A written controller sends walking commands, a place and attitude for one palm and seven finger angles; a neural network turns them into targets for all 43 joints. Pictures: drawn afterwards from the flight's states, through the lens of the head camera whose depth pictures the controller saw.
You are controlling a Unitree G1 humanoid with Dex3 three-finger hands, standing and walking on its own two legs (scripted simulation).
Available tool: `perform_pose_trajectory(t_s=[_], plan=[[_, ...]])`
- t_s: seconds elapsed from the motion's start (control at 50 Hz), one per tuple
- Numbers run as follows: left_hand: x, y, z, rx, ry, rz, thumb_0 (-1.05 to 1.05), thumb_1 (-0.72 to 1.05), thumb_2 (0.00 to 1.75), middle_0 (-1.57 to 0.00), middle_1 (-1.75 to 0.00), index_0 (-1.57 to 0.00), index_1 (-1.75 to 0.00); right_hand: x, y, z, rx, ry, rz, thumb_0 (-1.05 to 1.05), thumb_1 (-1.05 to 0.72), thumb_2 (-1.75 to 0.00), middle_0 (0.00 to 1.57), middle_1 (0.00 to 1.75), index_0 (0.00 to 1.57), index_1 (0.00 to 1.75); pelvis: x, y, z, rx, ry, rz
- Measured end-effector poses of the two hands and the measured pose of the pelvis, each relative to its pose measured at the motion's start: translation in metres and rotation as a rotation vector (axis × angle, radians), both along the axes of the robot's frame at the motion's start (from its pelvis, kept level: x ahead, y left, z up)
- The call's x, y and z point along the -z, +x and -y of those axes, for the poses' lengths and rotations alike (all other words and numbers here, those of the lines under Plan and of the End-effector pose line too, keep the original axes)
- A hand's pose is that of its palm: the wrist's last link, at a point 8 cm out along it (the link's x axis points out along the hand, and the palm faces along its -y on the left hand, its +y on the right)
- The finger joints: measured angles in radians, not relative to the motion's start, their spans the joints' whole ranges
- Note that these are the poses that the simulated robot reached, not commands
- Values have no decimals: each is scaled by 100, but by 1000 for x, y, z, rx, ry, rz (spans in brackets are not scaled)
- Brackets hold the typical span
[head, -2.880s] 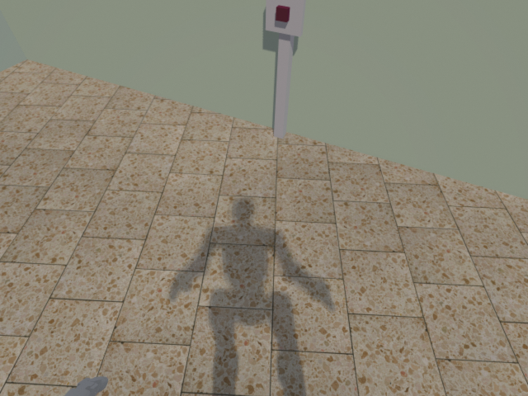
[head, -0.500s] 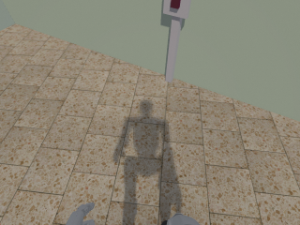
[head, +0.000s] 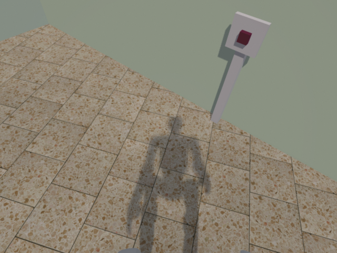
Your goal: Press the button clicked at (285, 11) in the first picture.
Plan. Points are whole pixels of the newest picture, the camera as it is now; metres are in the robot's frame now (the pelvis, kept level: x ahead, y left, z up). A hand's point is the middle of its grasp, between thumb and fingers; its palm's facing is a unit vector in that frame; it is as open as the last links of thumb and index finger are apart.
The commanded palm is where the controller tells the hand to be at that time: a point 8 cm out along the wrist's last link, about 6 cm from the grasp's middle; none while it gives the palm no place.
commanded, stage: walk to a spot facing it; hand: left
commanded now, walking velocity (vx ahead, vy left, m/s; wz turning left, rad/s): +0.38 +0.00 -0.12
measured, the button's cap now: (244, 37) +1.13 -0.29 -0.03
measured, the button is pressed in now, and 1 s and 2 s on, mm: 0 0 0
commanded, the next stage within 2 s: turn to face it in 0.50 s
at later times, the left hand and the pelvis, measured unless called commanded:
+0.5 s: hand (141, 174) +0.36 +0.12 -0.16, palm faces -0.12 -0.97 -0.22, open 7.4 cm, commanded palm none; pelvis +0.22 -0.06 -0.01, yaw -6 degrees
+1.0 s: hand (141, 175) +0.37 +0.12 -0.18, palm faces -0.08 -0.99 -0.13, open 7.4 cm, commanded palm none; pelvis +0.36 -0.05 +0.00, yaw -13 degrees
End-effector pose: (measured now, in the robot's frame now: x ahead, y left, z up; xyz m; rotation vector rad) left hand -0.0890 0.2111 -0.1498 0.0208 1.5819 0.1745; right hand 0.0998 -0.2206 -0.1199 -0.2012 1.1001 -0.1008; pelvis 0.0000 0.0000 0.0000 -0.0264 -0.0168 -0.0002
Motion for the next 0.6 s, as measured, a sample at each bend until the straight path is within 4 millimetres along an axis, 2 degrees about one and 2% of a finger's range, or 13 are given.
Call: perform_pose_trajectory(t_s=[0.04, 0.1, 0.24, 0.32, 0.42, 0.46, 0.5, 0.54, 0.6], plan=[[-5, 31, -8, 19, 2, 25, 0, 91, 90, -20, -30, -20, -29, -4, 0, -2, 58, -4, -12, -1, -93, -89, 20, 30, 20, 30, -6, 16, -5, 8, 5, 3], [-10, 86, -18, 54, 13, 97, 0, 91, 90, -20, -30, -20, -29, -11, -3, 6, 107, -37, -49, -3, -96, -89, 20, 30, 20, 30, -14, 39, -9, 20, 11, 2], [-19, 223, -22, 111, 44, 282, 0, 91, 90, -19, -30, -19, -29, -5, -31, 5, 188, -15, -249, -1, -94, -89, 20, 30, 20, 30, -18, 98, -4, 39, 30, -1], [-24, 298, -11, 175, 55, 344, 0, 92, 90, -19, -30, -19, -29, 3, -43, -2, 249, 36, -356, 0, -92, -89, 20, 30, 20, 30, -15, 134, 7, 59, 39, 1], [-25, 394, 19, 275, 72, 408, 0, 91, 90, -19, -30, -19, -29, 18, -45, -4, 327, 109, -483, 0, -91, -89, 20, 30, 20, 30, -2, 185, 30, 91, 48, 1], [-21, 427, 33, 300, 83, 449, 0, 91, 90, -19, -30, -19, -29, 27, -38, 1, 341, 135, -533, 0, -91, -89, 20, 30, 20, 30, 8, 208, 43, 96, 48, 4], [-20, 449, 45, 299, 93, 484, 0, 91, 90, -19, -30, -19, -29, 33, -22, 10, 340, 152, -560, 1, -91, -89, 20, 30, 20, 30, 13, 225, 55, 99, 43, 11], [-22, 457, 54, 277, 93, 483, 0, 91, 90, -20, -30, -20, -29, 33, 6, 23, 331, 148, -534, 1, -91, -89, 20, 30, 20, 30, 9, 239, 63, 92, 42, 23], [-27, 455, 63, 249, 89, 434, 0, 91, 90, -20, -30, -20, -29, 29, 65, 47, 301, 120, -439, 1, -91, -89, 20, 30, 20, 30, -2, 260, 71, 83, 40, 22]])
